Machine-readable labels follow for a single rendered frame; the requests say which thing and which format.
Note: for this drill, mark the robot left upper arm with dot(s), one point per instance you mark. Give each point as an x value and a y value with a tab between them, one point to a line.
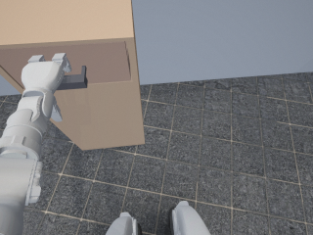
20	185

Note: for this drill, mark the cabinet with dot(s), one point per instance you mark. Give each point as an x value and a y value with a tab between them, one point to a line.
103	115

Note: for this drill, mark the robot left hand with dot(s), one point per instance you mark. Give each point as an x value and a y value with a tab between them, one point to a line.
47	75

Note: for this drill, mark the drawer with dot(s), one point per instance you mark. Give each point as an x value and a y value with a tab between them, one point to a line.
104	61

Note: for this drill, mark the right robot thigh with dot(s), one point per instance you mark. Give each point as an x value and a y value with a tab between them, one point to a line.
187	221

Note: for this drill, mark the left robot shin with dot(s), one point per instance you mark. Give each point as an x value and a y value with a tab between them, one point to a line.
125	214

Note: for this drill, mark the robot left forearm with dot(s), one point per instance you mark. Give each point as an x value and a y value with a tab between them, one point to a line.
23	134

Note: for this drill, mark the handle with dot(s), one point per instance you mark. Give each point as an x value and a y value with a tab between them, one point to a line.
74	81

